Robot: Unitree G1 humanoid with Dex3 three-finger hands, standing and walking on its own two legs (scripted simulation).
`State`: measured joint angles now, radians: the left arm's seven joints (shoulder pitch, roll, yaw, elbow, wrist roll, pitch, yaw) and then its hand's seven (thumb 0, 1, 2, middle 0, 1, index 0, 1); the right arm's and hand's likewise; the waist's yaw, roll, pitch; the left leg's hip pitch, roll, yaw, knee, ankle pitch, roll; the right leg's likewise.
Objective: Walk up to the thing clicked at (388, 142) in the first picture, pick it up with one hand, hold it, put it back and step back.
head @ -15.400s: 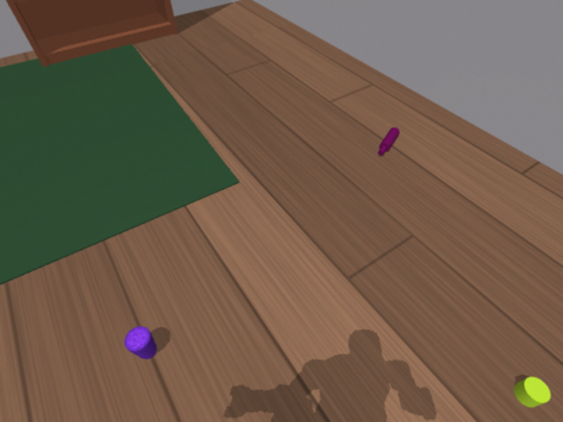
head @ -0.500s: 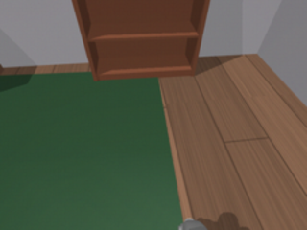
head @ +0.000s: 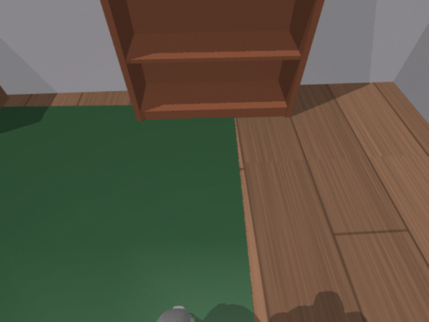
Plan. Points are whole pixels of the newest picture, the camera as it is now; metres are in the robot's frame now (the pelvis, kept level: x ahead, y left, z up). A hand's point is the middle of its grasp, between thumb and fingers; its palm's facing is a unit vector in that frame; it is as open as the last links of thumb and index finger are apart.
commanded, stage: walk up
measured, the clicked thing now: out of the picture -0.57 -1.03 -0.74
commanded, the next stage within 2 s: none
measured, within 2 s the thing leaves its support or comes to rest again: neither
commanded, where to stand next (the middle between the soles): +0.54 +0.00 m, yaw -1 degrees
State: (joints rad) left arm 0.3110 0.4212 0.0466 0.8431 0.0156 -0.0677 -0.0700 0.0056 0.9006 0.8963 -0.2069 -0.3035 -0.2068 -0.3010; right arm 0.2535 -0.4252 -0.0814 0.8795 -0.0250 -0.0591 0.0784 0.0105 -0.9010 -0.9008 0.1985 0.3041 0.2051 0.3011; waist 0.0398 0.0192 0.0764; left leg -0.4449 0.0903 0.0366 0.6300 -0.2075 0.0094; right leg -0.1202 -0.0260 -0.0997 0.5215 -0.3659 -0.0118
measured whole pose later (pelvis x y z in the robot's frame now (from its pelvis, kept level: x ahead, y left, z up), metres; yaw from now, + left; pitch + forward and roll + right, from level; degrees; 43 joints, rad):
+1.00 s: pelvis +0.43 +0.06 +0.00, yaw -33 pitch +0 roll +0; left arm 0.32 0.53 0.05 0.83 0.00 -0.03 0.03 0.01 0.91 0.90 -0.20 -0.30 -0.20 -0.30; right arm 0.27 -0.44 -0.09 0.74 -0.03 -0.01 0.08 0.01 -0.90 -0.90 0.20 0.30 0.20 0.30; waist -0.05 -0.01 0.10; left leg -0.28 0.00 0.08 0.59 -0.31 0.04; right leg -0.53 -0.01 0.04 1.09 -0.39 0.00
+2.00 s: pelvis +0.51 +0.07 -0.03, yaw -74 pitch -1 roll +0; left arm 0.27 0.39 0.07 0.75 0.03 0.06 -0.05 0.01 0.91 0.90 -0.20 -0.30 -0.20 -0.30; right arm 0.23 -0.52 -0.07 0.85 -0.01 0.00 -0.04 0.01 -0.90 -0.90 0.20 0.30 0.21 0.30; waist 0.01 0.04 0.13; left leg -0.53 0.10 -0.01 1.12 -0.54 0.01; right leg -0.41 0.04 0.09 0.84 -0.41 0.00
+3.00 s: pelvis +0.56 +0.06 -0.02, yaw -127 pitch -2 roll +0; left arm 0.27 0.40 0.02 0.75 0.02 -0.02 0.02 0.01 0.90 0.90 -0.21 -0.30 -0.21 -0.30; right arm 0.26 -0.42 -0.07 0.79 -0.01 0.02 0.04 0.01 -0.90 -0.90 0.20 0.30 0.20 0.30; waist -0.03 0.04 0.11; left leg -0.49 0.05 0.00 0.92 -0.39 0.02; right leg -0.31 0.07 0.18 0.74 -0.39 0.01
